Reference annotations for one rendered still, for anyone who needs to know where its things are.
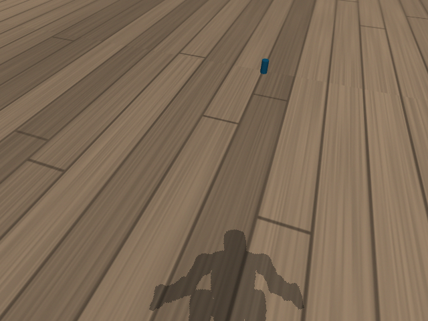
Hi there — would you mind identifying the can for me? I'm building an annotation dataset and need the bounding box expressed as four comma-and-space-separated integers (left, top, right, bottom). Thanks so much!
260, 59, 269, 74

